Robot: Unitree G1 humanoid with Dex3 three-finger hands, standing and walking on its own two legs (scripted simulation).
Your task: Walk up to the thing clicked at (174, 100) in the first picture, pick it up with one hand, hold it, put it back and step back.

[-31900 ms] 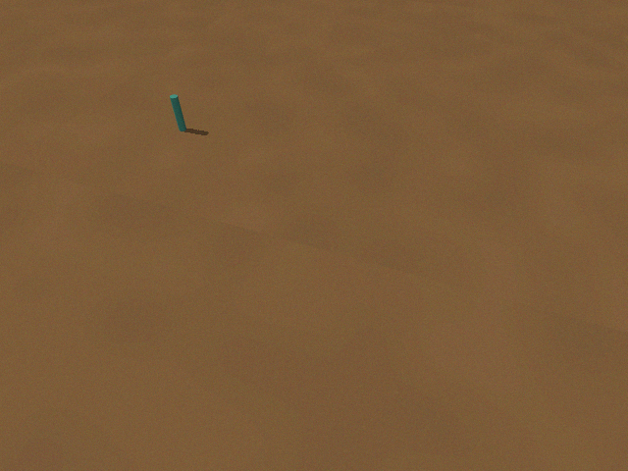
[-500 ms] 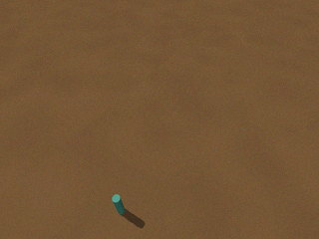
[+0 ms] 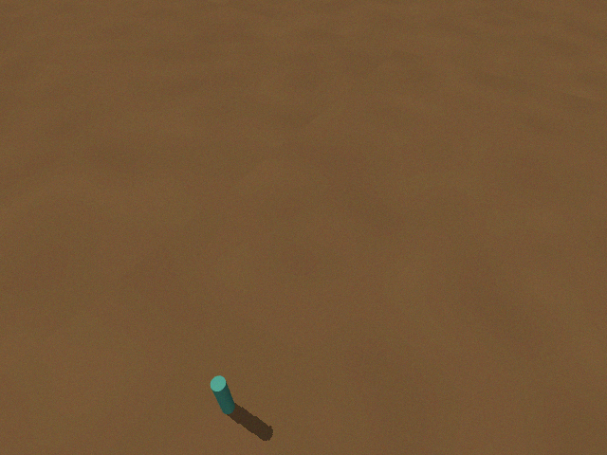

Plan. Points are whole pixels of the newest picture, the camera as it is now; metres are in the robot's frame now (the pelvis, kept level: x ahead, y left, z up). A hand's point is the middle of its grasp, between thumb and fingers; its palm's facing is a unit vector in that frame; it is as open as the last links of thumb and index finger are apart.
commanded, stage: stand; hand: left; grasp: from the side
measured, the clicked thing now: (223, 396) +0.42 +0.23 -0.68
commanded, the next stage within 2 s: step back in 0.20 s
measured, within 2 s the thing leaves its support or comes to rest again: neither
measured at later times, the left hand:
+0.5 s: hand out of the picture +0.08 +0.31 -0.19, palm faces -0.03 -0.93 -0.37, open 7.4 cm
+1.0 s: hand out of the picture -0.02 +0.31 -0.17, palm faces -0.09 -0.91 -0.40, open 7.4 cm
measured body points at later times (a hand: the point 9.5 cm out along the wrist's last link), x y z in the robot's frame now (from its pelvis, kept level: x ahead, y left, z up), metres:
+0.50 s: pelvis -0.05 +0.04 -0.03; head +0.03 +0.06 +0.41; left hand +0.09 +0.36 -0.16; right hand +0.03 -0.29 -0.14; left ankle -0.07 +0.14 -0.75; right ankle -0.01 -0.13 -0.75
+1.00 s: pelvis -0.12 +0.05 -0.03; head -0.07 +0.04 +0.42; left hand -0.01 +0.36 -0.14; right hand -0.03 -0.25 -0.16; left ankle -0.07 +0.14 -0.74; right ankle -0.13 -0.05 -0.75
